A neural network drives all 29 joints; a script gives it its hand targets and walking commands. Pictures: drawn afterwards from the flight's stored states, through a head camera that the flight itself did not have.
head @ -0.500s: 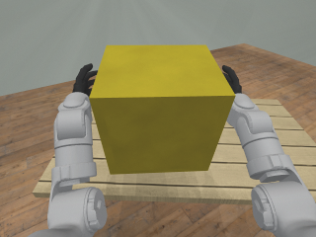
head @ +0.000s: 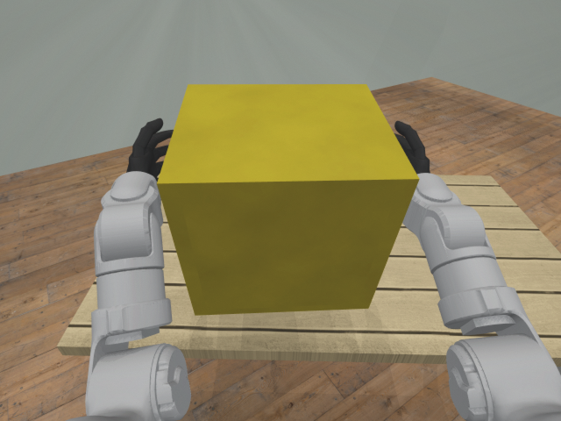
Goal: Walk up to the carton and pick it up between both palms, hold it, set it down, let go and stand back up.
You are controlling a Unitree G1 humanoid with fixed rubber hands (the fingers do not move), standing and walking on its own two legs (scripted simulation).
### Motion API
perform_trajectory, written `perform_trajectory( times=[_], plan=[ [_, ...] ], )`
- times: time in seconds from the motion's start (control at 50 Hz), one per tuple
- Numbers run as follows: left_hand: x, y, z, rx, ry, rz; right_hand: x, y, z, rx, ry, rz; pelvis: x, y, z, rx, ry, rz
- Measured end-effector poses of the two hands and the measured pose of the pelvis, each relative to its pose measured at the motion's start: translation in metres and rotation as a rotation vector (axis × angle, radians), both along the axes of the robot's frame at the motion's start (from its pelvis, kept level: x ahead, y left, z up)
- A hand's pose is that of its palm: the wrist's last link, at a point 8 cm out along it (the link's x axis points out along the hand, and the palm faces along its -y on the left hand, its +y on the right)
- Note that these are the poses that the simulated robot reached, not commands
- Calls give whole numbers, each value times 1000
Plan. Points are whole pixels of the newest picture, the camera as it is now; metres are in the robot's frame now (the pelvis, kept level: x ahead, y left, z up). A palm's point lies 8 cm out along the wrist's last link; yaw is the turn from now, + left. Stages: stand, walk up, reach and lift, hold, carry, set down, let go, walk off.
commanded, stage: hold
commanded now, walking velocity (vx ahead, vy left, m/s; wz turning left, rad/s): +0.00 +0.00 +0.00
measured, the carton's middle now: (280, 199) +0.38 +0.00 +0.18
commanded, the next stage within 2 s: none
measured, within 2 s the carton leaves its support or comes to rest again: neither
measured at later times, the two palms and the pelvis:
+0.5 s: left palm (145, 172) +0.36 +0.18 +0.24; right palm (413, 174) +0.35 -0.18 +0.23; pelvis +0.00 +0.00 +0.00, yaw +0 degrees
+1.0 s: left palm (147, 175) +0.36 +0.17 +0.24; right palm (413, 176) +0.35 -0.18 +0.23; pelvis +0.00 +0.00 +0.00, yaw -1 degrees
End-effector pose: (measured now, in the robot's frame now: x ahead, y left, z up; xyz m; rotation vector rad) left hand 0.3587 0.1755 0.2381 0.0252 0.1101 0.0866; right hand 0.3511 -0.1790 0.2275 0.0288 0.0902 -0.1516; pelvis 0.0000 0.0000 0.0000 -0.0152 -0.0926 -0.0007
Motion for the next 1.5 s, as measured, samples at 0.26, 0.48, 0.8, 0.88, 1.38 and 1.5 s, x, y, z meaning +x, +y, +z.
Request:
perform_trajectory(
  times=[0.26, 0.48, 0.8, 0.88, 1.38, 1.5],
  plan=[
    [3, -5, 7, 0, 12, -11, -2, -5, 2, 1, 12, -13, -4, 2, 0, 4, -4, -14],
    [4, -1, 6, -7, 14, -5, 1, -1, 7, -3, 14, -7, -3, 2, 0, 2, -5, -7],
    [5, -4, 1, 2, 14, -9, 1, -4, 0, 1, 15, -11, 1, 3, 0, 0, -4, -9],
    [4, -4, 2, -1, 6, -8, 0, -4, 1, 1, 8, -10, 1, 3, 0, 0, -5, -9],
    [5, 2, -1, -4, 12, 1, 5, 2, 1, -8, 16, 0, 0, 0, 0, 0, 3, 4],
    [4, 1, -2, -2, 11, 0, 4, 1, -1, -5, 14, -1, 0, 1, 0, 0, 1, 0]
  ],
)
